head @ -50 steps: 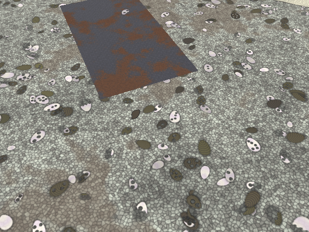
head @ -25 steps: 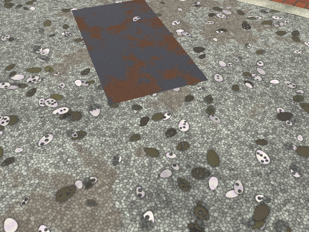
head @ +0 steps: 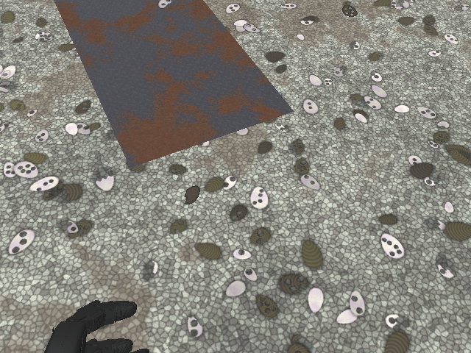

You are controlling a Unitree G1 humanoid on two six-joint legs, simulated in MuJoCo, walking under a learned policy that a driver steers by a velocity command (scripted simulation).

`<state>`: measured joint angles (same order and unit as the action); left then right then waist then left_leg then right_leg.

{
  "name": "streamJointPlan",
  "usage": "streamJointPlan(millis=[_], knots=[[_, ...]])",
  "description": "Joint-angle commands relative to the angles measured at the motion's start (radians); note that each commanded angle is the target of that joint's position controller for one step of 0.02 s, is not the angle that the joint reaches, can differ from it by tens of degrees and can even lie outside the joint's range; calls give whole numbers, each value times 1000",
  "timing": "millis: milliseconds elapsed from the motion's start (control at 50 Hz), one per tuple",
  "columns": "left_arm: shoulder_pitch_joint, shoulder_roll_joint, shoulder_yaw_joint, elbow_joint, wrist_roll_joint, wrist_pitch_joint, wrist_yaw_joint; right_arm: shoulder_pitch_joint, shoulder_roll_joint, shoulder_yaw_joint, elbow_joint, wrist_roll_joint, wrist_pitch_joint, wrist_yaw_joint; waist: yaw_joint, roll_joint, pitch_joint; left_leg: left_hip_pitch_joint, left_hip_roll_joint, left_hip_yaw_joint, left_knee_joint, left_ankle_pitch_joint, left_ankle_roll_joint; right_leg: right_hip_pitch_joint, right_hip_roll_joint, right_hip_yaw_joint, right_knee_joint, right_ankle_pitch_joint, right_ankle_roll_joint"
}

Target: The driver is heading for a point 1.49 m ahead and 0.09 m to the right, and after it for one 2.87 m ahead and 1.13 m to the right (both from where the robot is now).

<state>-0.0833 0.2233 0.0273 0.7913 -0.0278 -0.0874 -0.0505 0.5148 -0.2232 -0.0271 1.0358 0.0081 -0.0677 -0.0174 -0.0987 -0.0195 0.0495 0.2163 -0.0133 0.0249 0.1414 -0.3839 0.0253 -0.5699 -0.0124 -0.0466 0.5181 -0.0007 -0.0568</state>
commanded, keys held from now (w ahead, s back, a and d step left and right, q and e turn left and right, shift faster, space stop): w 1.00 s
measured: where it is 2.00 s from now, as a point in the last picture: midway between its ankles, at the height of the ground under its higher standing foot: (207, 149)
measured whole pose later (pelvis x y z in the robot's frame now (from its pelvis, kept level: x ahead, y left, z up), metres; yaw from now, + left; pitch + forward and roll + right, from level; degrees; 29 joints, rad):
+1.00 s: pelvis +0.57 +0.04 +0.02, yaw -1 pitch +1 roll +2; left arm 0.04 0.25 0.04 0.88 -0.01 -0.08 -0.02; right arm 0.37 -0.25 -0.05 0.96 0.01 -0.08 0.00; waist -0.07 -0.04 0.01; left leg 0.04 -0.06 0.06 0.18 -0.25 0.05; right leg -0.62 -0.09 0.02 0.57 0.07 -0.01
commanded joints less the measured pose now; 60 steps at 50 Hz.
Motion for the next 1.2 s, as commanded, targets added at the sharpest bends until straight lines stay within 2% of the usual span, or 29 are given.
streamJointPlan(millis=[20,40,60,80,100,120,140,180,240,320,440,520,560,580,600,620,640,660,700,800,900,1000,1060,1100,1120,1140,1160,1180,1200], knots=[[162,179,67,-9,-3,-13,8,-34,-195,-45,-47,-7,12,-6,195,158,-99,-86,245,-36,316,1116,90,308,67,-36,-3,-45,-68],[343,219,87,43,-1,-6,20,-49,-185,-39,-63,-13,16,-5,273,146,-207,-251,211,-28,543,1027,63,594,10,27,17,-41,-109],[506,311,108,74,27,-1,29,48,-71,-6,-87,-24,3,7,246,-69,-387,-637,67,-9,945,523,7,1008,-266,448,14,-186,-257],[510,252,89,91,20,3,25,73,-32,9,-65,1,-25,17,227,-196,-486,-815,-56,-126,1190,-167,-7,1069,-396,834,-197,-361,-341],[406,189,69,86,8,-2,23,-43,-135,-21,-105,33,-50,21,220,-141,-288,-919,12,-169,1264,-137,20,904,-344,729,-252,-423,-278],[315,153,57,68,10,-6,24,-135,-164,-28,-136,50,-62,19,186,-81,-158,-924,67,-137,1236,-46,37,727,-309,568,-281,-363,-238],[247,125,47,63,19,-15,18,-173,-154,-32,-141,41,-63,11,144,-6,-78,-881,113,-116,1163,31,34,563,-267,450,-317,-243,-212],[204,93,36,70,34,-26,12,-132,-120,-40,-131,18,-38,3,78,-37,-54,-756,161,-119,1074,97,25,399,-202,311,-369,-148,-183],[243,129,41,104,27,-35,18,-163,-93,-37,-157,6,-12,-1,60,-40,-7,-770,183,-94,971,140,-8,300,-189,229,-429,-98,-206],[313,174,47,128,24,-29,45,-341,-100,-35,-221,-6,-17,3,105,-17,26,-852,177,-70,686,381,-38,340,-159,155,-443,-36,-183],[452,202,51,182,3,-7,53,-540,-92,-19,-284,11,-29,34,175,-13,39,-830,117,-39,418,472,-24,507,-195,125,-385,-28,-149],[445,225,61,188,6,20,58,-498,-145,-34,-299,13,-38,52,116,-45,-8,-738,78,-24,361,316,31,634,-245,138,-248,181,-109],[428,189,45,171,20,31,58,-209,-231,-79,-217,8,-38,43,-18,-18,-199,-324,68,-16,361,325,94,520,-151,61,112,337,-58],[525,89,12,145,34,18,52,-71,-339,-103,-192,-15,-34,37,-6,184,-371,76,323,-395,358,266,226,168,-23,1,506,-5,6],[552,60,0,163,19,-6,46,-39,-298,-93,-177,-5,-28,44,-3,314,-454,200,426,-761,177,113,316,-60,83,95,720,-559,29],[470,178,29,149,-9,-26,40,-106,-226,-68,-188,0,-30,45,-7,215,-321,104,392,-672,152,40,264,-164,15,164,810,-542,7],[388,193,32,125,-23,-35,40,-190,-191,-57,-210,-3,-31,42,13,159,-207,-35,354,-522,138,92,227,-182,-39,139,796,-452,-8],[351,181,33,122,-13,-35,45,-259,-167,-49,-220,-10,-34,44,43,92,-127,-178,313,-410,104,195,211,-148,-83,117,731,-369,-4],[366,152,39,131,7,-11,51,-309,-132,-39,-222,-20,-41,49,96,101,-82,-324,255,-291,43,302,188,-38,-128,121,632,-279,6],[282,116,37,96,24,17,56,-241,-173,-51,-178,-12,-46,35,102,69,-30,-347,238,-174,-26,447,212,-111,-138,103,429,-120,51],[110,89,25,46,20,3,41,-173,-188,-53,-141,-2,-34,15,51,76,10,-337,194,-79,-49,401,172,-65,-94,57,126,109,59],[-5,101,21,-3,10,-9,17,-101,-197,-61,-90,8,-12,9,29,76,43,-175,260,-87,8,438,164,-98,-74,64,8,56,27],[42,138,34,-3,8,-17,6,-123,-215,-70,-87,10,3,3,76,100,1,-106,283,-89,106,634,140,2,-41,41,-23,-54,-11],[286,206,74,73,11,-17,14,-149,-197,-61,-97,5,15,1,197,95,-148,-177,208,-30,390,861,97,354,11,-4,-42,-49,-59],[471,279,96,112,23,-14,24,-133,-165,-44,-122,-14,15,-1,250,-12,-296,-392,145,12,701,593,61,667,-165,201,-8,-38,-126],[526,331,107,136,19,-6,20,-8,-27,-6,-121,-13,-8,14,177,-273,-406,-802,-51,-13,1039,-112,-6,983,-373,676,-121,-259,-285],[504,234,77,128,10,-9,19,-81,-129,-27,-117,12,-32,16,219,-170,-368,-916,-16,-156,1159,-207,14,954,-354,741,-206,-368,-252],[420,199,66,112,12,-14,22,-173,-181,-42,-150,39,-50,20,203,-134,-231,-979,34,-142,1172,-122,32,831,-327,596,-227,-325,-210],[338,178,58,93,18,-16,23,-221,-182,-42,-161,37,-55,13,170,-54,-158,-945,92,-109,1127,-23,33,688,-294,484,-252,-219,-188]])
